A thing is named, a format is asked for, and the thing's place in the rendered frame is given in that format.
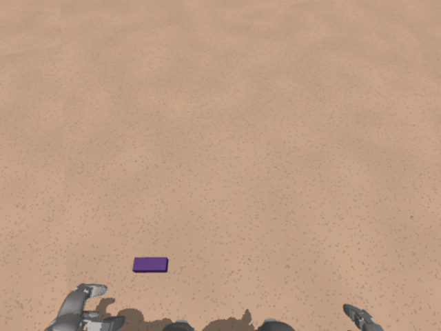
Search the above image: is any left robot hand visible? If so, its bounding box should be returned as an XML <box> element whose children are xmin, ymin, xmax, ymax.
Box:
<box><xmin>57</xmin><ymin>283</ymin><xmax>125</xmax><ymax>331</ymax></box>

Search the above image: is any right robot hand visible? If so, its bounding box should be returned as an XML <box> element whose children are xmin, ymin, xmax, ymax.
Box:
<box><xmin>343</xmin><ymin>304</ymin><xmax>384</xmax><ymax>331</ymax></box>

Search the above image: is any small box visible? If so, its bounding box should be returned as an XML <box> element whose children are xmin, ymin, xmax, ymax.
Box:
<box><xmin>133</xmin><ymin>257</ymin><xmax>168</xmax><ymax>273</ymax></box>

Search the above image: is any left robot arm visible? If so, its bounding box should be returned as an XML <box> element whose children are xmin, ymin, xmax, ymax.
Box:
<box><xmin>44</xmin><ymin>314</ymin><xmax>83</xmax><ymax>331</ymax></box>

